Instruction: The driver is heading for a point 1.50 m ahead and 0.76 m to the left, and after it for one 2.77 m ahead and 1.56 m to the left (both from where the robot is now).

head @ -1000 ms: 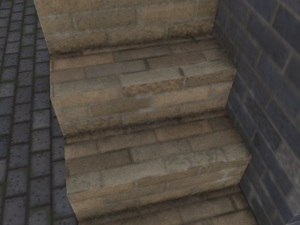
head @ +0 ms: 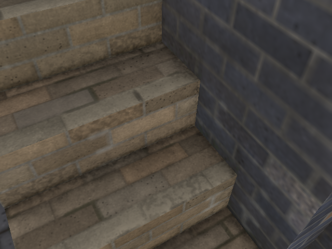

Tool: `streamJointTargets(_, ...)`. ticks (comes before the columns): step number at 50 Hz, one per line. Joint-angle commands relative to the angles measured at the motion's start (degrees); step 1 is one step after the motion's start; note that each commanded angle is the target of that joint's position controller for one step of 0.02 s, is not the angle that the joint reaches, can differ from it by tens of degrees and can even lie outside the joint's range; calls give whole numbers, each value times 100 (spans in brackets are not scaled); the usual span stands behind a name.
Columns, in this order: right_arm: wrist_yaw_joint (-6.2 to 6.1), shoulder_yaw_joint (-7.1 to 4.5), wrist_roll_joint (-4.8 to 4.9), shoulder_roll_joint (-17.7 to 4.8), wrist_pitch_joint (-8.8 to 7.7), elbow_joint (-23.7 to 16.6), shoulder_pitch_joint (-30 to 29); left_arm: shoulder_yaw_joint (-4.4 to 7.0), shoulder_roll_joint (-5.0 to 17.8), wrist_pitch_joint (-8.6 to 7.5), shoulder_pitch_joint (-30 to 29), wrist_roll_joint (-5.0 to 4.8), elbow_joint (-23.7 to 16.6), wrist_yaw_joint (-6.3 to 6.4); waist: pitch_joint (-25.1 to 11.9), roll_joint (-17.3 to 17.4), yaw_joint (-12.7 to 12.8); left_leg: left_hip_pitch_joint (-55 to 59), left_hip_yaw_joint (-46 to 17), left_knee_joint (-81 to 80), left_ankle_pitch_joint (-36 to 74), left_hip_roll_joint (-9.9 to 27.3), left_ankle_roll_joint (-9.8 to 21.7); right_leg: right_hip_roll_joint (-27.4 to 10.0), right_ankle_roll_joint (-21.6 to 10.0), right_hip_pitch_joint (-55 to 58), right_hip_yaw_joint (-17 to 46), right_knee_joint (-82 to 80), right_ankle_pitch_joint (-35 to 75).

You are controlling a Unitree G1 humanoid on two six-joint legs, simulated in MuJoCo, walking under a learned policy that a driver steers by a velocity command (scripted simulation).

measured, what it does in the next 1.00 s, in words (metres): walks backwards, turning left: left foot, then right foot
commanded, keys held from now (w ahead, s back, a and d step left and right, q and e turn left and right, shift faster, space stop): q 1.00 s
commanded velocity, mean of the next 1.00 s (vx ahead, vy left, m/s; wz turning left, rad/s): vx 0.03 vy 0.01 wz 0.43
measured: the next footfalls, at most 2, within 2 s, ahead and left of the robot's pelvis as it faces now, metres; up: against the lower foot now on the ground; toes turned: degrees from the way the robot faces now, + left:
left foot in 0.40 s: -0.10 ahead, +0.14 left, +0.00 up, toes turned +9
right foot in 0.96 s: -0.04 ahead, -0.08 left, +0.00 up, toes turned +31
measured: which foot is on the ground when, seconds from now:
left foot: up 0.00-0.38, down 0.40-0.94, up 0.96-1.00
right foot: down 0.00-0.40, up 0.42-0.94, down 0.96-1.00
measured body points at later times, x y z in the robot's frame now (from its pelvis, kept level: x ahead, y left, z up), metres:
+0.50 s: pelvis -0.07 +0.05 +0.01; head -0.07 +0.07 +0.46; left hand +0.00 +0.32 -0.12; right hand +0.05 -0.21 -0.10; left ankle -0.14 +0.13 -0.72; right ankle -0.03 -0.08 -0.63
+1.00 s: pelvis -0.12 -0.01 +0.01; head -0.08 -0.01 +0.46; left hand -0.12 +0.29 -0.08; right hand +0.13 -0.19 -0.11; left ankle -0.16 +0.12 -0.69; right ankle -0.08 -0.10 -0.72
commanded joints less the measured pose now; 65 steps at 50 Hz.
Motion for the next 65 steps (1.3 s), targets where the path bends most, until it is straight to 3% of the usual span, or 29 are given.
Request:
streamJointTargets(1, 176, -5, -170, -34, -8, -343, 705, 15, 729, 36, 173, -231, -229, 114, -557, -515, -694, -117, -1738, 2020, -215, 89, -448, -2520, -1845, -241, 1596, -1554, 5613)
streamJointTargets(2, 107, -158, -348, -438, 127, -351, 437, -63, 446, 71, -750, -240, -498, 102, 95, 13, -894, -10, -1110, 1888, -77, 46, -664, -2107, -1515, -965, 1217, -1742, 4474)
streamJointTargets(3, 24, -222, -466, -550, 284, -419, 233, -85, 458, 59, -866, -210, -554, 138, 178, 143, -783, -22, -746, 1683, 105, -109, -763, -1901, -1430, -977, 875, -1703, 4925)
streamJointTargets(6, -196, -313, -353, -356, 673, -707, 202, 47, 811, -6, -174, -200, -417, 157, -309, -400, -519, -237, -437, 1601, 377, -207, -851, -1773, -1358, -71, 321, -1447, 4885)
streamJointTargets(8, -194, -378, -262, -320, 642, -925, 51, 109, 862, 58, -8, -127, -444, 203, -571, -767, -351, -480, -468, 1448, 263, -145, -816, -1770, -1355, 507, 331, -1407, 4305)
streamJointTargets(9, -170, -386, -227, -320, 645, -1024, -17, 111, 825, 115, -52, -125, -487, 216, -623, -792, -354, -362, -459, 1024, 138, -82, -786, -1727, -1246, 572, 212, -1403, 3987)
streamJointTargets(10, -217, -475, -199, -463, 726, -1016, -113, 166, 871, 99, 163, -35, -547, 211, -632, -505, -69, -740, -496, 966, 117, -160, -781, -2163, -1281, 984, 676, -1437, 3634)
streamJointTargets(11, -201, -488, -291, -416, 724, -1153, -286, 206, 902, 122, 364, 4, -515, 242, -731, -491, 54, -924, -620, 858, 64, -69, -743, -2289, -1314, 1295, 888, -1467, 3187)
streamJointTargets(13, -43, -473, -352, -281, 674, -1422, -460, 217, 837, 71, 314, -25, -457, 282, -739, -606, 63, -788, -778, -150, -14, 121, -668, -2321, -1136, 1352, 929, -1642, 2123)
streamJointTargets(15, 69, -427, -259, -154, 590, -1431, -55, 158, 642, 86, -172, -114, -535, 293, -786, -1124, -240, 385, -655, -1986, -145, 166, -481, -1846, -694, 834, 308, -1621, 1603)
streamJointTargets(17, 44, -472, -150, -253, 520, -1211, 368, 243, 744, 286, 121, -196, -461, 284, -701, -1319, -104, 811, -218, -3245, -6, -173, -318, -1832, -503, 982, 269, -1589, 1055)
streamJointTargets(19, 88, -499, -227, -360, 482, -1058, 683, 326, 783, 402, 353, -266, -414, 188, -258, -458, -204, 1067, -125, -4824, 604, -392, -133, -1525, -88, 536, -146, -840, -297)
streamJointTargets(20, 147, -512, -266, -463, 425, -1090, 767, 370, 730, 438, 511, -196, -416, 77, -28, 578, -302, 1421, -1069, -5258, 987, 1, -1, -1152, 258, -569, -416, 411, -1653)
streamJointTargets(21, 155, -616, -301, -1218, 407, -1487, 786, 208, 232, 481, -23, -106, -988, 38, 160, 1899, -485, 1080, -3949, -5653, 2611, 1981, 703, -382, 807, -2261, -446, 2009, -2159)
streamJointTargets(22, 88, -652, -466, -1471, 306, -1701, 330, 178, 143, 444, -440, -40, -1121, -7, 311, 1502, -600, -121, -4536, -6213, 3305, 2503, 1563, -375, 966, -1644, 623, 3208, -1641)
streamJointTargets(24, 14, -570, -359, -1117, 225, -1740, -595, 257, 289, 447, 8, -67, -810, -33, 442, 698, 85, -598, -2498, -5247, 3583, 1425, 1338, -228, 874, -1230, 709, 4518, -649)
streamJointTargets(26, 27, -534, -223, -1007, 117, -1793, -492, 368, 591, 496, 324, 17, -688, -34, 94, 618, 122, 99, -2118, -4603, 4832, 1032, 1041, -23, 751, -1393, 543, 5092, -266)
streamJointTargets(27, 43, -506, -197, -952, 103, -1753, -257, 399, 683, 494, 304, 56, -757, -55, -50, 445, 59, 472, -2198, -4516, 4980, 1016, 979, 40, 718, -1539, 557, 5010, -274)
streamJointTargets(34, -53, -589, -215, -950, 99, -1687, 499, 297, 586, 468, -81, -180, -1185, -76, -435, 834, -322, 2284, -3237, -4319, 5563, 1234, 1055, 83, 659, -2046, 785, 3551, -1044)
streamJointTargets(44, 108, -780, -286, -1087, 328, -2142, -185, 308, 585, 346, 338, -305, -1463, -91, -539, 1079, -140, 941, -3736, -4580, 4379, 657, 535, 365, 445, 142, 721, 459, -1165)
streamJointTargets(46, 143, -805, -186, -1039, 355, -2239, -403, 329, 553, 288, 701, -297, -1364, -36, -491, 981, 79, 572, -3752, -4493, 3271, 396, 274, 377, 410, 958, 620, -983, -271)
streamJointTargets(47, 163, -786, -159, -897, 333, -2283, -365, 362, 671, 238, 718, -232, -1330, 24, -415, 632, 43, 85, -3535, -4198, 2223, 128, 70, 111, 385, 1494, 815, -1564, 82)
streamJointTargets(48, 197, -730, -168, -513, 310, -2291, 31, 415, 1070, 188, 658, -138, -1405, 64, -446, -754, -122, -773, -2556, -2823, 188, -564, -229, -1274, 97, 2044, 2219, -2179, 4)
streamJointTargets(49, 118, -798, -309, -606, 293, -2371, 232, 503, 1604, 186, 455, -140, -1647, 40, -455, -1272, -112, -1455, -1383, -519, -997, -1353, -560, -2587, -731, 1392, 3322, -2280, 1659)
streamJointTargets(50, 133, -850, -456, -873, 305, -2443, 102, 511, 1341, 195, 412, -124, -1653, -14, -529, -1118, -172, -1247, -1210, 933, -922, -717, -679, -2830, -1371, 698, 3379, -2256, 1853)
streamJointTargets(51, 195, -884, -477, -950, 354, -2381, -74, 388, 888, 156, -47, -137, -1689, -72, -160, -527, -331, -1338, -1332, 1413, -410, -574, -674, -2305, -1334, 357, 2603, -2157, 1642)
streamJointTargets(53, 359, -879, -252, -982, 493, -2210, 18, 348, 713, 148, -550, -78, -1798, -124, 10, -455, -524, -1281, -1081, 1546, 510, -457, -717, -1368, -838, 323, 1459, -1890, 1410)
streamJointTargets(59, 512, -732, -228, -702, 618, -2282, -393, 447, 917, 77, 642, -154, -1470, -3, -138, -843, 44, -1360, -992, -280, 502, -486, -836, -1490, -871, 1630, 1175, -1798, 1458)
streamJointTargets(65, 532, -550, -159, -455, 601, -2422, -394, 476, 1016, 127, 548, -55, -1451, -174, -288, -1126, 64, 384, -492, -2740, -409, -371, -378, -1607, -768, 887, 1154, -2171, -335)
Over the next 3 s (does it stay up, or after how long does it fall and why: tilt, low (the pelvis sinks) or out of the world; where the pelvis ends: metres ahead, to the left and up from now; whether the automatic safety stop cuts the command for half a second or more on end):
stays up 0.01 0.10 0.03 its command is cut before an obstacle after 2.2 s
